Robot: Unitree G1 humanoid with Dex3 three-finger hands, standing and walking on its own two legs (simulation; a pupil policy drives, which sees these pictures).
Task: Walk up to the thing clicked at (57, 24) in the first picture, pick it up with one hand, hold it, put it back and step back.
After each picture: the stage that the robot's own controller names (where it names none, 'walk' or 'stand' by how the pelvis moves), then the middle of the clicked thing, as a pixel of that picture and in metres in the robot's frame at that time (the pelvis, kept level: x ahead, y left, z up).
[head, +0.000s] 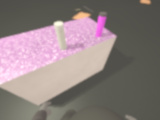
stand; (61, 37) +0.62 +0.28 +0.08
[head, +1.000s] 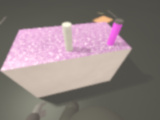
rise first; (68, 38) +0.60 +0.25 +0.09
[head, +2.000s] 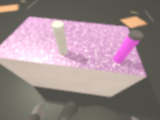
stand; (61, 40) +0.48 +0.26 +0.11
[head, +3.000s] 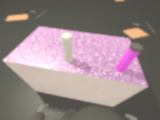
stand; (67, 49) +0.48 +0.21 +0.08
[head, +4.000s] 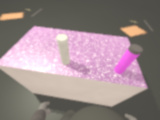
stand; (64, 51) +0.45 +0.22 +0.08
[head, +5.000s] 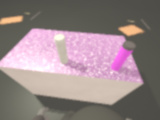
stand; (62, 51) +0.46 +0.24 +0.08
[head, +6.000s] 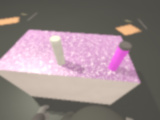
stand; (58, 52) +0.45 +0.26 +0.08
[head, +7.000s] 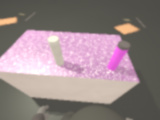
stand; (57, 52) +0.44 +0.27 +0.08
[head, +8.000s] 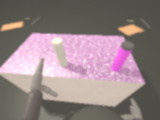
rise first; (60, 54) +0.43 +0.27 +0.08
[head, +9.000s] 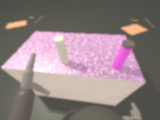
go down; (62, 51) +0.45 +0.27 +0.08
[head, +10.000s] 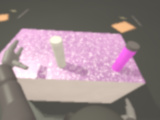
go down; (59, 54) +0.41 +0.24 +0.09
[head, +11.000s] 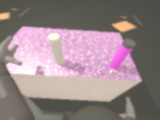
approach; (57, 51) +0.44 +0.25 +0.09
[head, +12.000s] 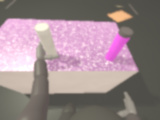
close; (48, 44) +0.45 +0.27 +0.12
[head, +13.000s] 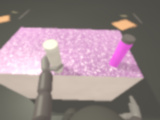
lift; (55, 59) +0.34 +0.23 +0.13
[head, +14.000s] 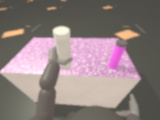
lift; (64, 51) +0.32 +0.17 +0.24
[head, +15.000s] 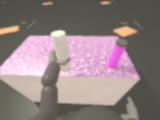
hold; (62, 53) +0.35 +0.19 +0.19
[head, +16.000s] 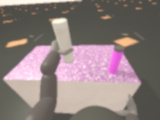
crouch; (65, 44) +0.34 +0.16 +0.30
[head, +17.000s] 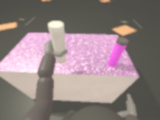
crouch; (59, 45) +0.38 +0.21 +0.22
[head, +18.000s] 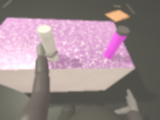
lower; (50, 46) +0.44 +0.25 +0.11
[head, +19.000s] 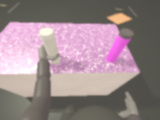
lower; (52, 49) +0.42 +0.25 +0.12
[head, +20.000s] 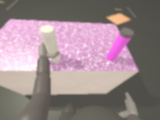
lower; (52, 46) +0.43 +0.25 +0.12
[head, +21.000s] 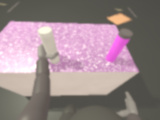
lower; (50, 48) +0.43 +0.26 +0.12
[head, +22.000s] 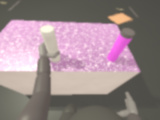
rest; (52, 46) +0.44 +0.25 +0.12
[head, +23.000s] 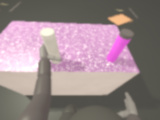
withdraw; (52, 48) +0.42 +0.25 +0.12
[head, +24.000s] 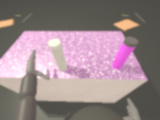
sink last; (59, 57) +0.39 +0.23 +0.10
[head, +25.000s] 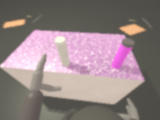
stand; (63, 53) +0.43 +0.25 +0.08
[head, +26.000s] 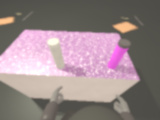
stand; (57, 55) +0.41 +0.26 +0.08
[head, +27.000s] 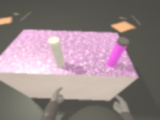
stand; (57, 54) +0.42 +0.26 +0.08
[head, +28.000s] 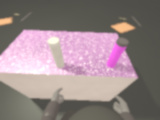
stand; (57, 54) +0.42 +0.26 +0.08
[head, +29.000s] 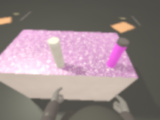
stand; (57, 54) +0.42 +0.26 +0.08
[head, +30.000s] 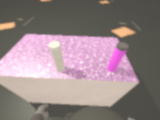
walk; (58, 58) +0.40 +0.25 +0.08
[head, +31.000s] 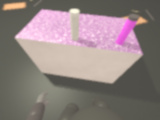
walk; (74, 26) +0.69 +0.16 +0.11
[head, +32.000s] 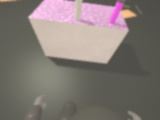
walk; (78, 8) +1.03 +0.20 +0.10
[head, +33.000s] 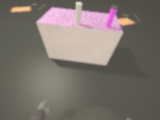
stand; (78, 14) +1.14 +0.23 +0.09
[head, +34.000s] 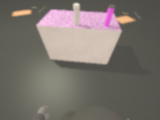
stand; (76, 15) +1.15 +0.23 +0.08
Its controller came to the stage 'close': yes
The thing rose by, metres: 0.22
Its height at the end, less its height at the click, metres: +0.00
